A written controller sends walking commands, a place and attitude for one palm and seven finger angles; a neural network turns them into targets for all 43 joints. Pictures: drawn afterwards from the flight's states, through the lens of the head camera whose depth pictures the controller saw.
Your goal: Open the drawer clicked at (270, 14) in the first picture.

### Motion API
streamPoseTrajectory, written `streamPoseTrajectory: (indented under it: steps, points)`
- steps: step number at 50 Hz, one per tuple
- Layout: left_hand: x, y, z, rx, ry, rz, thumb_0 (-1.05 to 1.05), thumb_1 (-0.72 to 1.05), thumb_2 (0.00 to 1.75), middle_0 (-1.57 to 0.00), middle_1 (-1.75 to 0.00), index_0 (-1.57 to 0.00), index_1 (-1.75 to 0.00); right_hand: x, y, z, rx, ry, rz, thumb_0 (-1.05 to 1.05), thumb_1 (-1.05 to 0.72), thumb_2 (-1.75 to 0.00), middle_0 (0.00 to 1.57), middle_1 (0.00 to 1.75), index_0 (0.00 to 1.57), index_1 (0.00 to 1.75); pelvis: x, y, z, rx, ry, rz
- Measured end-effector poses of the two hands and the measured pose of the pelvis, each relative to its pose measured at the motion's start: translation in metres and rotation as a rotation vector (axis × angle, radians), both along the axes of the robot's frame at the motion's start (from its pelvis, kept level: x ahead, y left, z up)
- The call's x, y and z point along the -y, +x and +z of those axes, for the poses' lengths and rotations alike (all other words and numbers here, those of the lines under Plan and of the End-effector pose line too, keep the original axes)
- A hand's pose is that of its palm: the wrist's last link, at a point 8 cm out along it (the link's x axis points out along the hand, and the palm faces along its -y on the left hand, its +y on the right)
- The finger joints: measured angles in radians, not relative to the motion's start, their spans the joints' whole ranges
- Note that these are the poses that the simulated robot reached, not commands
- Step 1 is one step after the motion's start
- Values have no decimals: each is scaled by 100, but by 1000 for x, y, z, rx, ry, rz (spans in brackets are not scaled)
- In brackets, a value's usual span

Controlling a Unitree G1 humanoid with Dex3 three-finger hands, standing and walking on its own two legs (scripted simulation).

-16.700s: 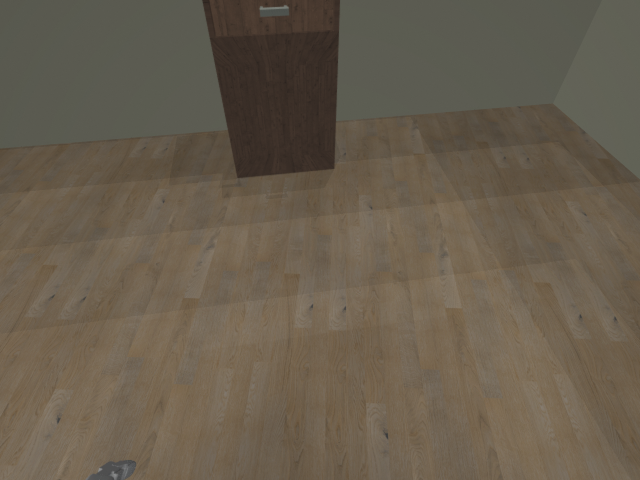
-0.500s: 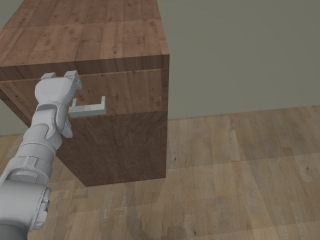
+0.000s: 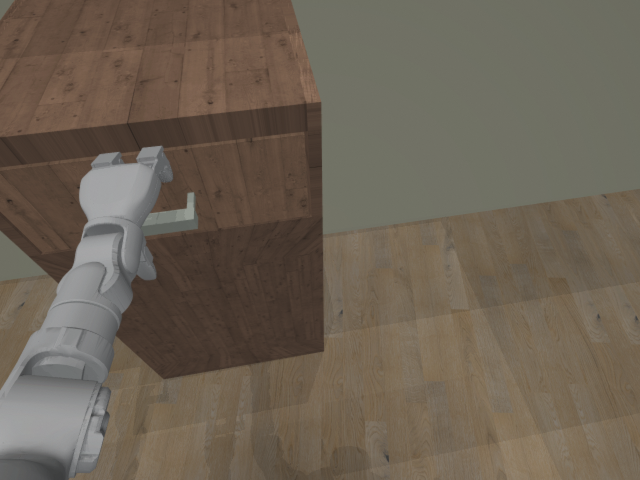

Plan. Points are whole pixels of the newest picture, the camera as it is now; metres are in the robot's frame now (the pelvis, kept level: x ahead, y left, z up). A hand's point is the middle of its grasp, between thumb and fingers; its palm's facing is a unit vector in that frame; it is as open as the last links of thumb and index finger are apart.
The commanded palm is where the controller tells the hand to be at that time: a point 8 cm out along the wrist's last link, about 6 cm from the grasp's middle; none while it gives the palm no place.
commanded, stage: move the hooked fingers above the handle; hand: left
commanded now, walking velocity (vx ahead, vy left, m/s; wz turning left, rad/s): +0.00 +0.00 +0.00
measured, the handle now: (161, 212) +0.49 +0.24 +0.03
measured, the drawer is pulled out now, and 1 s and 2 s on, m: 0.00 0.00 0.00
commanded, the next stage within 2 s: lower the fingers behind the handle in 0.06 s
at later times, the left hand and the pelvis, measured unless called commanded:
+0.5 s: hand (141, 230) +0.44 +0.24 +0.05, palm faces +0.04 -0.02 -1.00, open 13.8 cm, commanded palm +0.42 +0.25 +0.12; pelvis +0.00 -0.01 +0.00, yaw +1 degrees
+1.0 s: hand (133, 246) +0.42 +0.26 +0.03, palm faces -0.04 -0.03 -1.00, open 14.0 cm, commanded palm +0.41 +0.25 +0.09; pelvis +0.00 -0.01 -0.01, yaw +1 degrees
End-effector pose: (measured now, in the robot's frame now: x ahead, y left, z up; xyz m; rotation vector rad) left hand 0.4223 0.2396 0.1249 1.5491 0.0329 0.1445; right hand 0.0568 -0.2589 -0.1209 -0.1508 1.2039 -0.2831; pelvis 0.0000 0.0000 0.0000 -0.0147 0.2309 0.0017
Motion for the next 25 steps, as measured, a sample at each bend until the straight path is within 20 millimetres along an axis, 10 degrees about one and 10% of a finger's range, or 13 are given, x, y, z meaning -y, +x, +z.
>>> streamPoseTrajectory:
  steps: [9,25]
  points:
    - [-34,-8,19,-102,14,190,0,-49,30,-34,-121,-35,-122,3,6,5,16,4,3,1,-91,-90,20,30,20,30,3,4,7,31,3,14]
    - [-3,-10,-17,-33,-7,-25,0,-49,30,-32,-120,-33,-120,16,25,6,49,-51,52,1,-91,-90,20,30,20,30,6,-2,-3,-15,0,22]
